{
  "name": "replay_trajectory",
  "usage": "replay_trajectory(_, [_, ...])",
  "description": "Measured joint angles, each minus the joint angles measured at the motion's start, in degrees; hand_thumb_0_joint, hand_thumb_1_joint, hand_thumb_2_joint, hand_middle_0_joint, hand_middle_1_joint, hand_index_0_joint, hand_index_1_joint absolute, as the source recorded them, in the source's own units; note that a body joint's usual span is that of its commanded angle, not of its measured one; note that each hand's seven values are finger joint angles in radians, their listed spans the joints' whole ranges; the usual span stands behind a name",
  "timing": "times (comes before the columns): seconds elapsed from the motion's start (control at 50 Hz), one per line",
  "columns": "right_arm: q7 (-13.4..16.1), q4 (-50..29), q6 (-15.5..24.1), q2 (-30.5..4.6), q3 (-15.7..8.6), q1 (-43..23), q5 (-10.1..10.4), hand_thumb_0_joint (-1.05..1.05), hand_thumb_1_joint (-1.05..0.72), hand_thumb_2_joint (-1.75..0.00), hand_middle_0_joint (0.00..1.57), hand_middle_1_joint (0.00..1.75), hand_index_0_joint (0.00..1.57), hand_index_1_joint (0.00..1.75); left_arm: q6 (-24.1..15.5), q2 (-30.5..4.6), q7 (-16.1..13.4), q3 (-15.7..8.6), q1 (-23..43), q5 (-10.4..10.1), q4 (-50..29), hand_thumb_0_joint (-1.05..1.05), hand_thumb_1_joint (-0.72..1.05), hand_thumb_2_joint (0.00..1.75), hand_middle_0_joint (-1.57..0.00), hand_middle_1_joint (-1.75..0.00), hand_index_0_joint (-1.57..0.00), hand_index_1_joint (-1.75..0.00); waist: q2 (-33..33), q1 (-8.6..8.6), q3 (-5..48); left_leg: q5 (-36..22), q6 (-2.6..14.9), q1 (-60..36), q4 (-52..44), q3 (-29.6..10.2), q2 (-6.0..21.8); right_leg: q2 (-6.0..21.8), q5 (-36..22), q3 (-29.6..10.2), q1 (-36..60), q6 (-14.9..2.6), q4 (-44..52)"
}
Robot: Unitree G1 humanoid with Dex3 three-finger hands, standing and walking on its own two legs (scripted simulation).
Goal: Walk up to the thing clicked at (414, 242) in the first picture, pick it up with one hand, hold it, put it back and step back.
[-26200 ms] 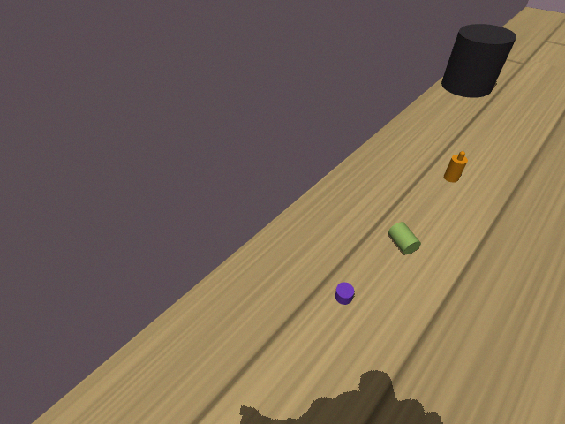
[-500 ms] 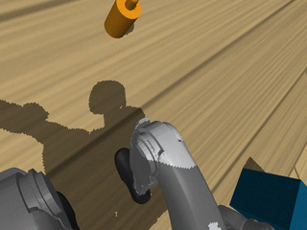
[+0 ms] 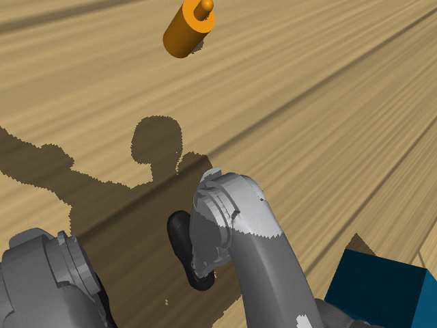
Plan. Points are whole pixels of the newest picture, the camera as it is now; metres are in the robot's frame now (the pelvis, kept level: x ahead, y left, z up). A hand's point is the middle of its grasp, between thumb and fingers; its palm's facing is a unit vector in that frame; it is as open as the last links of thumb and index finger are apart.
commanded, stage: settle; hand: left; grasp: from above
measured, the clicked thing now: out of the picture +0.42 +0.42 -0.27
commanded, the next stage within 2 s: go down in 0.24 s
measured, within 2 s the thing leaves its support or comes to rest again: neither
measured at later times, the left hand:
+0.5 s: hand out of the picture +0.42 +0.42 -0.17, palm faces +0.19 -0.43 -0.88, open 12.0 cm
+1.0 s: hand out of the picture +0.37 +0.46 -0.01, palm faces +0.17 -0.40 -0.90, open 13.6 cm
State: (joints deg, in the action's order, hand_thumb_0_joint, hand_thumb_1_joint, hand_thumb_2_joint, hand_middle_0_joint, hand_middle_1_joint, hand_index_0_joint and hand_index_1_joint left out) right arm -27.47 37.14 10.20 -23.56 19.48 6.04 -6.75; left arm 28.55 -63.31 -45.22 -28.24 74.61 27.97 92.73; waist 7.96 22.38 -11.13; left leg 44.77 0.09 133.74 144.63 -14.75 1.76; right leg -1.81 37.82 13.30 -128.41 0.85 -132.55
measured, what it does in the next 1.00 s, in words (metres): rises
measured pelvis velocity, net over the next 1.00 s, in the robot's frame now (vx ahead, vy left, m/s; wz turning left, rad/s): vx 0.00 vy -0.01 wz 0.15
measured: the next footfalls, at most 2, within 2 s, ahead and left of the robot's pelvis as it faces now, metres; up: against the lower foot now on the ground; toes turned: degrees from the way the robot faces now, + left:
none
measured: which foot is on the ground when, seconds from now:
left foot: down 0.00-1.00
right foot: down 0.00-1.00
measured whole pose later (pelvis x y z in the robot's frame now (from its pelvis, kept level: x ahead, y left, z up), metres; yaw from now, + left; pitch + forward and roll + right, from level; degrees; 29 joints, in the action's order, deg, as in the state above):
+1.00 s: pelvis +0.00 -0.01 +0.06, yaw +9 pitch +36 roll -6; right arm -19.8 48.4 10.0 -18.6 5.7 9.3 -2.7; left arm 37.4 -53.4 -26.1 -21.9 73.4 36.8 89.3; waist -1.4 13.7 6.5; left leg 41.4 -0.4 125.6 130.7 -6.2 2.0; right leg -0.7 37.3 6.3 -124.2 -1.0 -125.4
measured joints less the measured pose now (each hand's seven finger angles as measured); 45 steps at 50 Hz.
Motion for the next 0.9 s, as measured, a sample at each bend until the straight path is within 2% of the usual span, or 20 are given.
replay_trajectory(0.04, [0.1, 0.0, -0.3, 0.3, -0.6, 0.1, 0.1, 0.00, -0.96, -0.91, 0.19, 0.30, 0.20, 0.29, 0.5, 0.1, 0.4, -0.3, 0.4, 1.2, -1.2, 0.01, -0.27, 0.91, -0.35, -0.89, -0.38, -0.97, -0.3, -0.21, 0.6, -0.1, -0.04, 0.0, -0.5, 0.1, -0.1, 0.1, 0.1, -0.1, 0.1, -0.06, 0.4])
replay_trajectory(0.1, [0.3, 0.3, -0.6, 0.6, -1.9, 0.5, 0.4, -0.01, -0.95, -0.91, 0.19, 0.30, 0.20, 0.29, 1.2, 0.2, 1.3, 0.6, 0.9, 2.4, -1.7, 0.01, -0.26, 0.91, -0.35, -0.90, -0.38, -0.97, -1.4, -0.50, 1.9, -0.2, 0.04, 0.0, -1.3, 0.5, -0.2, 0.3, 0.3, -0.3, 0.2, -0.05, 0.9])
replay_trajectory(0.22, [0.6, 0.8, -1.0, 0.8, -4.0, 1.8, 1.2, -0.01, -0.95, -0.91, 0.19, 0.30, 0.20, 0.29, 2.5, 1.5, 3.0, 3.0, 1.1, 2.8, 0.0, 0.01, -0.26, 0.91, -0.34, -0.90, -0.37, -0.98, -3.9, -1.90, 4.4, 0.3, 0.24, -0.6, -2.2, 1.6, 0.1, 0.3, 0.9, -1.2, 0.3, -0.06, 1.3])
replay_trajectory(0.3, [1.1, 1.2, -0.7, 0.9, -4.4, 2.1, 1.3, -0.01, -0.95, -0.91, 0.19, 0.30, 0.20, 0.29, 3.3, 2.1, 3.4, 4.0, 1.1, 2.4, 2.2, 0.01, -0.25, 0.89, -0.35, -0.89, -0.38, -0.97, -4.7, -2.17, 4.9, 0.1, 0.37, -1.2, -2.7, 2.2, 0.3, 0.2, 0.7, -1.7, 0.4, -0.09, 1.4])
replay_trajectory(0.42, [2.1, 2.6, -0.3, 1.4, -4.7, 2.4, 1.1, -0.01, -0.94, -0.91, 0.19, 0.30, 0.20, 0.29, 3.4, 3.1, 4.2, 2.2, 1.6, 1.9, 2.3, 0.02, -0.24, 0.86, -0.36, -0.88, -0.39, -0.95, -4.3, -2.05, 4.7, -1.0, 0.02, -1.2, -3.8, 2.7, 0.4, 0.2, -0.3, -2.1, 0.0, -0.52, 1.8])
replay_trajectory(0.52, [2.8, 3.8, -0.8, 1.7, -5.6, 3.0, 1.0, 0.00, -0.94, -0.90, 0.19, 0.30, 0.20, 0.29, 3.7, 4.0, 5.3, -0.2, 1.6, 4.6, -2.3, 0.01, -0.28, 0.87, -0.29, -0.94, -0.30, -0.98, -4.6, -2.14, 5.3, -1.8, -0.33, -0.9, -4.6, 2.9, 0.3, 0.4, -0.9, -2.2, -0.5, -0.92, 2.2])
replay_trajectory(0.6, [2.9, 5.0, -1.5, 1.8, -8.0, 4.1, 1.9, 0.00, -0.94, -0.90, 0.19, 0.30, 0.20, 0.29, 4.3, 5.1, 6.9, -1.2, 1.1, 6.0, -7.5, 0.01, -0.36, 0.91, -0.22, -0.99, -0.22, -1.03, -6.6, -3.42, 7.5, -1.9, -0.23, -0.4, -5.4, 3.4, 0.3, 0.5, -0.8, -2.7, -1.1, -0.91, 2.7])
replay_trajectory(0.68, [2.9, 7.1, -2.1, 1.8, -10.5, 5.2, 3.4, 0.00, -0.94, -0.90, 0.19, 0.30, 0.20, 0.29, 5.8, 7.3, 10.2, 1.2, -0.9, 6.5, -8.4, 0.00, -0.41, 0.95, -0.16, -1.04, -0.16, -1.06, -9.9, -6.07, 11.3, -1.2, 0.15, -0.9, -6.4, 4.7, 0.4, 0.5, 0.1, -3.8, -1.0, -0.71, 3.1])
replay_trajectory(0.76, [3.5, 8.6, -2.3, 2.5, -12.0, 5.0, 4.4, 0.00, -0.93, -0.90, 0.19, 0.30, 0.20, 0.29, 7.6, 9.1, 13.1, 3.9, -3.0, 5.5, -7.3, 0.00, -0.44, 0.97, -0.13, -1.07, -0.12, -1.09, -11.5, -8.33, 13.7, -0.7, 0.53, -3.5, -8.1, 6.6, 0.9, 0.3, 0.6, -5.4, 0.6, -0.57, 3.8])
replay_trajectory(0.84, [4.8, 9.0, -1.7, 3.9, -12.4, 4.2, 4.9, 0.00, -0.93, -0.90, 0.19, 0.30, 0.20, 0.29, 8.9, 9.8, 15.1, 5.3, -3.1, 4.2, -4.8, 0.00, -0.44, 0.97, -0.12, -1.08, -0.11, -1.09, -11.1, -9.03, 15.4, -1.5, 0.42, -5.8, -10.7, 8.0, 1.0, 0.4, 0.3, -6.6, 2.0, -0.86, 5.1])
replay_trajectory(0.9, [5.9, 9.6, -1.1, 4.7, -12.5, 3.6, 4.8, 0.00, -0.92, -0.90, 0.19, 0.30, 0.20, 0.29, 9.1, 9.7, 16.8, 5.5, -2.0, 4.8, -3.2, 0.00, -0.44, 0.97, -0.11, -1.08, -0.11, -1.09, -10.1, -8.94, 16.5, -2.5, -0.01, -6.7, -12.3, 8.4, 0.8, 0.7, -0.2, -6.9, 2.7, -1.33, 6.1])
